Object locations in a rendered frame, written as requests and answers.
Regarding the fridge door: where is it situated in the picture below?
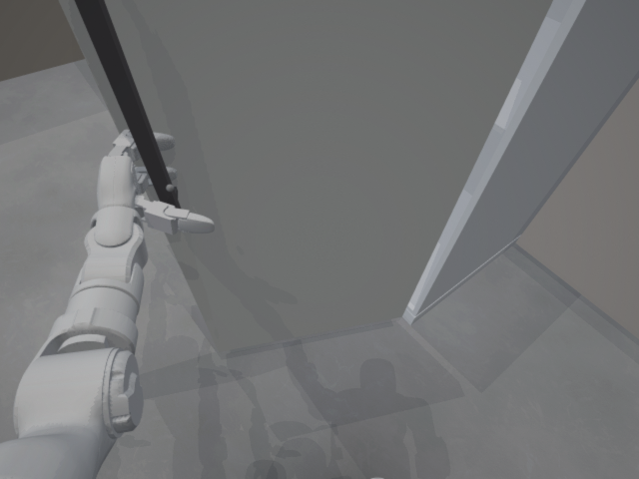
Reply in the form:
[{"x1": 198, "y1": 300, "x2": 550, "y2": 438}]
[{"x1": 59, "y1": 0, "x2": 553, "y2": 352}]

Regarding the handle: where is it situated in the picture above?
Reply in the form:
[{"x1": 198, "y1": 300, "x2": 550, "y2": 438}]
[{"x1": 75, "y1": 0, "x2": 181, "y2": 209}]

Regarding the robot left forearm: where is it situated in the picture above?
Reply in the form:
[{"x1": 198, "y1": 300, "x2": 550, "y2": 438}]
[{"x1": 13, "y1": 206, "x2": 148, "y2": 438}]

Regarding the robot left hand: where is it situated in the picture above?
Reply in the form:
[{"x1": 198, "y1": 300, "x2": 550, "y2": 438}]
[{"x1": 97, "y1": 130, "x2": 215, "y2": 235}]

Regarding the left robot upper arm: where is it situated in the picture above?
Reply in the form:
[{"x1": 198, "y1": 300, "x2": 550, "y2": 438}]
[{"x1": 0, "y1": 347, "x2": 144, "y2": 479}]

